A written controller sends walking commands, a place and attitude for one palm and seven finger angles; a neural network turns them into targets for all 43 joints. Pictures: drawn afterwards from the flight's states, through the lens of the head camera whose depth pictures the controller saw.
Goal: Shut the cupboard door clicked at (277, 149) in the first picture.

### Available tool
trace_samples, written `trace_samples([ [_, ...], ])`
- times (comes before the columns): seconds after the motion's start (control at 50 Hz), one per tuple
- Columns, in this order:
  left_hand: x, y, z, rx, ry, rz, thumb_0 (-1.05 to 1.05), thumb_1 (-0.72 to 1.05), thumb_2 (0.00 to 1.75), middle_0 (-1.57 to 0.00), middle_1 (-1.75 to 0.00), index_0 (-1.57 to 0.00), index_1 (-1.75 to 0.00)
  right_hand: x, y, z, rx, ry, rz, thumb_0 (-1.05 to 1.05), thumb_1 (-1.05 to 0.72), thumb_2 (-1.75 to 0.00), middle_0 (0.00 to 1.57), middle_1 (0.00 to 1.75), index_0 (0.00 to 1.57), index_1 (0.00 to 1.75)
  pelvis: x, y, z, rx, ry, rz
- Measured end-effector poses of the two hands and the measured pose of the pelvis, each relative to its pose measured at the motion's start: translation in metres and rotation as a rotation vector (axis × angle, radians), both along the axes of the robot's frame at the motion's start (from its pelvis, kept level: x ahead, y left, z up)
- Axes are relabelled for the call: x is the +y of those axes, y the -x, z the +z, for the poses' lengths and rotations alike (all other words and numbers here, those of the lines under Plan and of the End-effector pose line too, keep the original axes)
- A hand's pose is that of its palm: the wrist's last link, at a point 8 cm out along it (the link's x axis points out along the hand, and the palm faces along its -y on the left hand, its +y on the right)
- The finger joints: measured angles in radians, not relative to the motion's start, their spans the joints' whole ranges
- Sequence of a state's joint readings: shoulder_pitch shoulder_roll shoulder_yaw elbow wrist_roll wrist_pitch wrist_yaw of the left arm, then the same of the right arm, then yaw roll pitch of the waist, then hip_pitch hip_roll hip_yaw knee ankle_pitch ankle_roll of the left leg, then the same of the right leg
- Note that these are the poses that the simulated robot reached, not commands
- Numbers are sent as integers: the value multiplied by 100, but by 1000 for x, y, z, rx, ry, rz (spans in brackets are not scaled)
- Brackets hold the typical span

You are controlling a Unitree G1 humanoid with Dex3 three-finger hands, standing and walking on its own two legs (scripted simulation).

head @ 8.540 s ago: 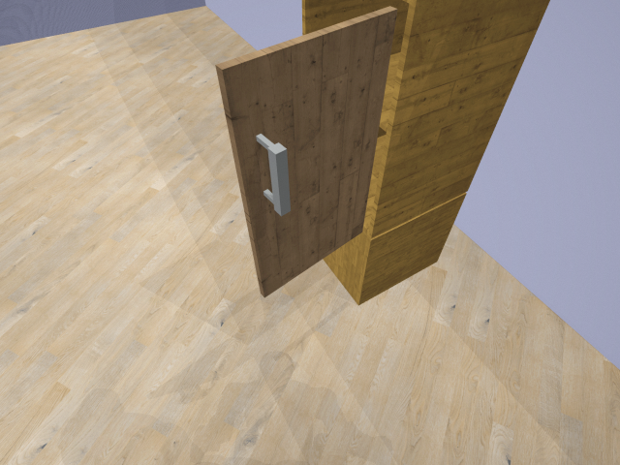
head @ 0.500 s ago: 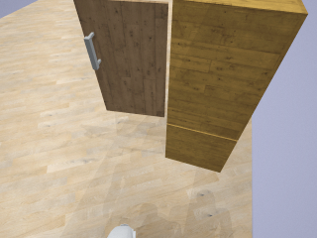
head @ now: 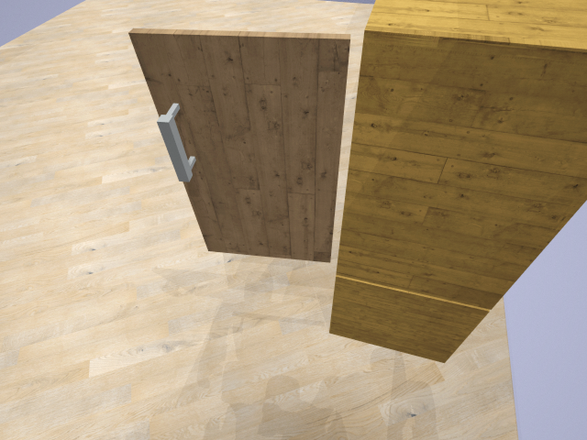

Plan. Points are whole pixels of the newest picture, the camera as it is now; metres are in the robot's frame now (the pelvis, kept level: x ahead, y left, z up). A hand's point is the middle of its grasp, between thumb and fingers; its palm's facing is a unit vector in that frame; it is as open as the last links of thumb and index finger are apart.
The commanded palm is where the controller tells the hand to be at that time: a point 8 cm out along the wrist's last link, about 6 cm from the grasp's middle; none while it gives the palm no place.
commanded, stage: take the last steps up to it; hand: left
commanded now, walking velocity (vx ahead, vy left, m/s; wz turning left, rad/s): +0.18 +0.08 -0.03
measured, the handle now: (180, 143) +0.60 +0.26 +0.06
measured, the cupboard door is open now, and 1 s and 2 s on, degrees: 98 98 98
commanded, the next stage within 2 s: come to a stop and stand still in 0.06 s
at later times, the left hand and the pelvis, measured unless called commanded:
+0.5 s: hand out of the picture +0.15 +0.24 -0.18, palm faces +0.03 -0.98 -0.22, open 7.3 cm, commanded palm none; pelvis +0.12 +0.04 +0.00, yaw -1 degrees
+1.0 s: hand out of the picture +0.15 +0.20 -0.17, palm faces +0.00 -0.98 -0.18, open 7.2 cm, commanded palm none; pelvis +0.10 +0.02 +0.00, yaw -1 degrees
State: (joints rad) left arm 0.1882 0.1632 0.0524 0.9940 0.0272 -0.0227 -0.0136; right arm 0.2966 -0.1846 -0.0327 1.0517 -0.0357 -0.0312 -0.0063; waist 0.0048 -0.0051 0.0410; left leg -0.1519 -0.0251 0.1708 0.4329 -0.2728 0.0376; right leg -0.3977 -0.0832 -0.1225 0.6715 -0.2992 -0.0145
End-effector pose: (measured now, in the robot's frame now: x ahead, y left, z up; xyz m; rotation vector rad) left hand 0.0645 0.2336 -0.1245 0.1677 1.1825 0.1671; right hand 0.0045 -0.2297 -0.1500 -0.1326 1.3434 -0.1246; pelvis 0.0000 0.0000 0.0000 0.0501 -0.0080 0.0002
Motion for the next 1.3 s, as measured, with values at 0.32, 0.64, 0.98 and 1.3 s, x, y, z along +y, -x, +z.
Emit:
trace_samples([
  [0.32,25,-53,-7,147,9,34,-1,93,90,-20,-30,-20,-30,31,-115,10,15,8,-18,1,-92,-90,20,30,20,30,28,-105,7,5,34,-6],
  [0.64,46,-98,-14,101,-45,-2,0,91,90,-20,-30,-20,-30,18,-178,2,-118,61,-22,0,-91,-90,20,30,20,30,28,-108,-9,18,41,-35],
  [0.98,17,-81,-21,112,48,-8,0,93,90,-20,-30,-20,-30,25,-118,17,20,60,-17,1,-91,-90,20,30,20,30,23,-103,3,5,58,-14],
  [1.3,82,-87,6,-6,-101,-67,0,91,90,-20,-30,-20,-30,6,-136,25,-177,121,7,1,-91,-90,20,30,20,30,44,-86,1,-34,56,-26],
])
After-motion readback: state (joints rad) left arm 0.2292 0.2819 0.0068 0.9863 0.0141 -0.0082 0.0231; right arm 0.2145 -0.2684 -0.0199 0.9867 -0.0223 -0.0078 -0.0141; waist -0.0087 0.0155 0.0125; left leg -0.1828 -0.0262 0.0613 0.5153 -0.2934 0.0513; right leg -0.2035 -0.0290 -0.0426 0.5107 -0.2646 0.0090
